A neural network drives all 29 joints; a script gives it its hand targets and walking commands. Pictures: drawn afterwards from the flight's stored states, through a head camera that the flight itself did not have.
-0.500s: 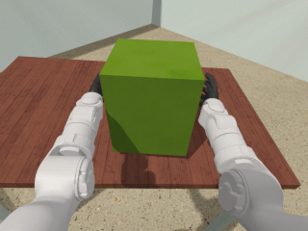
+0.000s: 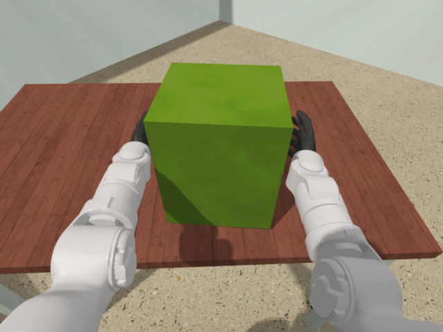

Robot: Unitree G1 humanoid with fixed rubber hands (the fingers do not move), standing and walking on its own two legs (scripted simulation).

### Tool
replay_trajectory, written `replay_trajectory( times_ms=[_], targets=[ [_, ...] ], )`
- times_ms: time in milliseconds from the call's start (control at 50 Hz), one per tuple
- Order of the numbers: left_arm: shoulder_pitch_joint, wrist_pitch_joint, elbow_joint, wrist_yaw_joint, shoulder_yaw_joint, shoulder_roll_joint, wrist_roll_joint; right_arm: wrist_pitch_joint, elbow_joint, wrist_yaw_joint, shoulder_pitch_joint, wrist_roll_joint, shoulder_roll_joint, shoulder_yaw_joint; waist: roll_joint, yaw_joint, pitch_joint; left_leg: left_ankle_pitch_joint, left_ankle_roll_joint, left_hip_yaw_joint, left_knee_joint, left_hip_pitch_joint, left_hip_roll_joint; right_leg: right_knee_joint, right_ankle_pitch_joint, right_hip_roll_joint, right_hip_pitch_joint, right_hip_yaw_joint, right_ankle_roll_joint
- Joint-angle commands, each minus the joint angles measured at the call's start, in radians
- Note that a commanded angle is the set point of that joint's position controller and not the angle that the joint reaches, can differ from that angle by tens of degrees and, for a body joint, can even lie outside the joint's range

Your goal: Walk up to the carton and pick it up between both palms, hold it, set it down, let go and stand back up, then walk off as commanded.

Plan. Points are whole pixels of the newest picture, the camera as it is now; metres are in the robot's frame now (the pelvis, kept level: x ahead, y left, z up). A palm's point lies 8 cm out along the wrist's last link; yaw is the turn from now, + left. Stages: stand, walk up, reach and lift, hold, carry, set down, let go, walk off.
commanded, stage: set down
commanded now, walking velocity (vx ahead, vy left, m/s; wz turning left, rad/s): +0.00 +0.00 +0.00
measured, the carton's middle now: (221, 147) +0.45 -0.05 +0.11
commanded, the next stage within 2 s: none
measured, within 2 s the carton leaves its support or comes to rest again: rests again in 0.58 s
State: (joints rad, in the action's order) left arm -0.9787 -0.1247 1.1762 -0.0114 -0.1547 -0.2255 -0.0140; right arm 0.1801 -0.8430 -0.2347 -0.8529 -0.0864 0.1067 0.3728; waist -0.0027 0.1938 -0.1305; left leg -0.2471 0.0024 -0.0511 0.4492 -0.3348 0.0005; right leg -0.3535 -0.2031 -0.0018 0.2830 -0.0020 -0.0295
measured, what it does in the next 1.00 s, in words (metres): stands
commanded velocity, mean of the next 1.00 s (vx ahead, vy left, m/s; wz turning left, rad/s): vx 0.00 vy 0.00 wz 0.00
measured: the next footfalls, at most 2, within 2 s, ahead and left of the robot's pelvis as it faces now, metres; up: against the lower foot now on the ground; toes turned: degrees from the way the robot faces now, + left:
none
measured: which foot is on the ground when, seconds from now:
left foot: down 0.00-1.00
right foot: down 0.00-1.00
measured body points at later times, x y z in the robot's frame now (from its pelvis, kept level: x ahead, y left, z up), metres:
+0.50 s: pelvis -0.02 +0.01 +0.00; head -0.01 +0.04 +0.45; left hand +0.46 +0.11 +0.12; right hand +0.38 -0.19 +0.14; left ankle -0.02 +0.11 -0.74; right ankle -0.02 -0.14 -0.74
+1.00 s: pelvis -0.02 -0.01 +0.00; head +0.01 +0.03 +0.44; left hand +0.48 +0.11 +0.13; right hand +0.39 -0.23 +0.14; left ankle -0.02 +0.11 -0.74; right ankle -0.02 -0.14 -0.74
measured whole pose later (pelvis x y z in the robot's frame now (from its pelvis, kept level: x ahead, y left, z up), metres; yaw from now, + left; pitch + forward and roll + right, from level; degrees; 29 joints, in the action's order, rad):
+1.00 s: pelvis -0.02 -0.01 +0.00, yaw -3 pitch +11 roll -2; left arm -1.07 -0.15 1.18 -0.01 -0.06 -0.32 0.17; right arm 0.12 -0.92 -0.25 -0.90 0.16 -0.05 0.20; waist 0.03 0.18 -0.15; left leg -0.23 -0.02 -0.01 0.49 -0.45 0.04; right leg -0.37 -0.16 0.03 0.40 0.01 -0.01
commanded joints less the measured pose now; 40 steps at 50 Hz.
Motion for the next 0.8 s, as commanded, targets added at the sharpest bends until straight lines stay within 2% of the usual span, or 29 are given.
replay_trajectory(
  times_ms=[0,40,60,80,120,180,200,220,240,280,320,340,360,380,400,420,440,480,500,560,580,600,620,640,700,720,740,760,780],
  targets=[
    [-0.971,0.108,-0.313,0.183,0.210,0.676,0.073,-0.104,0.278,0.169,-0.952,0.033,0.593,-0.390,-0.114,0.015,-0.817,0.570,-0.070,0.040,0.013,0.247,-0.027,-0.115,0.931,0.011,-0.412,-0.042,-0.052],
    [-0.978,0.120,-0.290,0.184,0.179,0.646,0.056,-0.097,0.263,0.174,-0.925,0.016,0.596,-0.390,-0.104,0.004,-0.777,0.546,-0.069,0.050,0.017,0.239,-0.028,-0.109,0.890,0.008,-0.398,-0.036,-0.052],
    [-0.966,0.125,-0.270,0.184,0.180,0.649,0.054,-0.094,0.226,0.178,-0.921,0.001,0.580,-0.362,-0.102,0.020,-0.768,0.547,-0.072,0.046,0.016,0.257,-0.023,-0.101,0.866,0.014,-0.379,-0.036,-0.044],
    [-0.966,0.123,-0.257,0.188,0.163,0.639,0.043,-0.090,0.211,0.180,-0.910,0.000,0.580,-0.356,-0.094,0.004,-0.713,0.512,-0.068,0.052,0.006,0.243,-0.023,-0.100,0.833,0.014,-0.382,-0.035,-0.046],
    [-0.985,0.129,-0.251,0.193,0.178,0.645,0.057,-0.097,0.225,0.184,-0.936,-0.014,0.583,-0.341,-0.094,0.019,-0.711,0.480,-0.069,0.051,-0.008,0.247,-0.021,-0.096,0.799,0.018,-0.374,-0.045,-0.042],
    [-1.032,0.156,-0.251,0.188,0.161,0.640,0.055,-0.105,0.160,0.202,-0.920,-0.039,0.568,-0.288,-0.120,0.027,-0.734,0.502,-0.081,0.053,-0.003,0.299,-0.010,-0.071,0.679,0.029,-0.296,-0.056,-0.029],
    [-0.995,0.151,-0.205,0.192,0.133,0.635,0.032,-0.108,0.143,0.207,-0.911,-0.047,0.554,-0.275,-0.127,0.011,-0.681,0.494,-0.080,0.059,-0.003,0.304,-0.004,-0.060,0.643,0.027,-0.272,-0.059,-0.024],
    [-1.005,0.155,-0.208,0.189,0.146,0.644,0.044,-0.117,0.158,0.211,-0.929,-0.052,0.543,-0.269,-0.132,0.028,-0.701,0.534,-0.090,0.051,0.003,0.337,-0.001,-0.057,0.633,0.038,-0.243,-0.069,-0.022],
    [-0.996,0.155,-0.178,0.189,0.107,0.627,0.017,-0.114,0.116,0.217,-0.910,-0.065,0.532,-0.237,-0.130,0.018,-0.673,0.515,-0.091,0.063,0.003,0.332,0.000,-0.052,0.599,0.036,-0.247,-0.064,-0.020],
    [-1.010,0.162,-0.154,0.194,0.087,0.605,0.010,-0.120,0.087,0.229,-0.897,-0.081,0.495,-0.201,-0.138,0.024,-0.634,0.503,-0.092,0.062,-0.006,0.347,0.000,-0.034,0.531,0.040,-0.221,-0.072,-0.013],
    [-1.041,0.174,-0.153,0.184,0.075,0.590,0.003,-0.136,0.063,0.241,-0.899,-0.096,0.479,-0.172,-0.155,0.023,-0.661,0.542,-0.106,0.069,0.003,0.392,0.008,-0.023,0.474,0.048,-0.174,-0.085,-0.012],
    [-1.053,0.183,-0.162,0.185,0.079,0.605,0.003,-0.146,0.064,0.245,-0.901,-0.109,0.474,-0.149,-0.166,0.037,-0.678,0.545,-0.115,0.067,0.006,0.408,0.011,-0.012,0.451,0.050,-0.153,-0.092,-0.005],
    [-1.061,0.186,-0.170,0.181,0.079,0.600,0.003,-0.152,0.056,0.252,-0.904,-0.114,0.468,-0.135,-0.178,0.028,-0.674,0.531,-0.117,0.071,0.001,0.404,0.016,-0.012,0.404,0.056,-0.139,-0.097,-0.002],
    [-1.054,0.188,-0.121,0.179,0.028,0.544,-0.014,-0.151,0.043,0.255,-0.903,-0.124,0.431,-0.108,-0.169,0.013,-0.633,0.504,-0.112,0.078,-0.006,0.391,0.016,-0.007,0.376,0.052,-0.131,-0.095,0.000],
    [-1.071,0.193,-0.134,0.174,0.033,0.558,-0.020,-0.159,0.022,0.261,-0.893,-0.141,0.438,-0.092,-0.184,0.026,-0.662,0.546,-0.120,0.081,0.000,0.417,0.019,-0.005,0.387,0.057,-0.117,-0.101,-0.001],
    [-1.064,0.195,-0.101,0.172,0.015,0.538,-0.028,-0.165,0.035,0.266,-0.912,-0.145,0.424,-0.089,-0.169,0.014,-0.639,0.527,-0.118,0.081,-0.004,0.407,0.020,-0.001,0.367,0.059,-0.112,-0.098,0.001],
    [-1.070,0.194,-0.112,0.168,0.010,0.516,-0.035,-0.166,0.016,0.267,-0.891,-0.148,0.395,-0.065,-0.184,0.022,-0.648,0.522,-0.121,0.086,-0.005,0.417,0.020,0.003,0.365,0.056,-0.116,-0.098,0.005],
    [-1.071,0.205,-0.083,0.162,-0.021,0.467,-0.045,-0.172,0.015,0.268,-0.883,-0.168,0.364,-0.038,-0.169,0.015,-0.648,0.486,-0.119,0.100,-0.017,0.374,0.015,-0.004,0.371,0.054,-0.138,-0.098,0.001],
    [-1.078,0.206,-0.082,0.157,-0.041,0.416,-0.047,-0.181,0.020,0.266,-0.881,-0.173,0.316,-0.015,-0.192,0.010,-0.663,0.505,-0.126,0.104,-0.018,0.368,0.012,-0.009,0.393,0.051,-0.154,-0.096,0.002],
    [-1.075,0.205,-0.048,0.144,-0.055,0.327,-0.054,-0.191,0.003,0.254,-0.857,-0.187,0.231,0.026,-0.185,0.022,-0.667,0.483,-0.123,0.112,-0.021,0.350,0.004,-0.014,0.414,0.050,-0.163,-0.098,0.003],
    [-1.030,0.207,-0.053,0.135,-0.085,0.274,-0.060,-0.191,0.013,0.246,-0.830,-0.181,0.203,0.018,-0.177,0.007,-0.666,0.505,-0.119,0.116,-0.014,0.340,-0.002,-0.021,0.460,0.048,-0.188,-0.091,-0.006],
    [-1.025,0.207,-0.039,0.122,-0.075,0.242,-0.053,-0.201,0.023,0.234,-0.835,-0.172,0.160,0.030,-0.176,0.015,-0.669,0.502,-0.120,0.115,-0.015,0.336,-0.001,-0.023,0.470,0.052,-0.180,-0.097,-0.007],
    [-1.024,0.208,-0.028,0.117,-0.091,0.211,-0.061,-0.205,0.036,0.230,-0.841,-0.170,0.147,0.025,-0.171,-0.007,-0.682,0.487,-0.110,0.120,-0.012,0.321,-0.001,-0.024,0.486,0.047,-0.181,-0.089,-0.007],
    [-1.011,0.200,-0.043,0.106,-0.095,0.186,-0.063,-0.207,0.039,0.220,-0.827,-0.165,0.124,0.028,-0.180,-0.004,-0.667,0.498,-0.111,0.114,-0.010,0.326,-0.002,-0.025,0.486,0.049,-0.181,-0.094,-0.012],
    [-0.992,0.207,-0.053,0.069,-0.099,0.010,-0.022,-0.213,0.063,0.171,-0.792,-0.142,-0.034,0.034,-0.132,-0.007,-0.732,0.473,-0.095,0.124,-0.008,0.273,-0.003,-0.048,0.582,0.042,-0.231,-0.083,-0.027],
    [-0.960,0.202,-0.064,0.051,-0.092,-0.079,0.004,-0.214,0.092,0.149,-0.771,-0.103,-0.130,0.014,-0.123,-0.003,-0.770,0.508,-0.092,0.120,0.002,0.272,0.001,-0.055,0.627,0.047,-0.238,-0.078,-0.027],
    [-0.961,0.192,-0.057,0.025,-0.076,-0.176,0.032,-0.206,0.062,0.123,-0.754,-0.076,-0.243,0.024,-0.125,0.003,-0.763,0.475,-0.094,0.126,-0.001,0.260,0.001,-0.061,0.628,0.045,-0.238,-0.080,-0.034],
    [-0.928,0.183,-0.074,0.015,-0.060,-0.198,0.046,-0.197,0.080,0.097,-0.733,-0.049,-0.248,-0.001,-0.115,0.005,-0.741,0.460,-0.081,0.125,0.002,0.226,0.000,-0.064,0.644,0.041,-0.238,-0.073,-0.040],
    [-0.917,0.171,-0.101,-0.009,-0.017,-0.261,0.106,-0.191,0.110,0.066,-0.736,0.009,-0.321,-0.025,-0.105,0.016,-0.813,0.498,-0.091,0.123,0.021,0.217,-0.004,-0.075,0.693,0.046,-0.251,-0.071,-0.037]
  ],
)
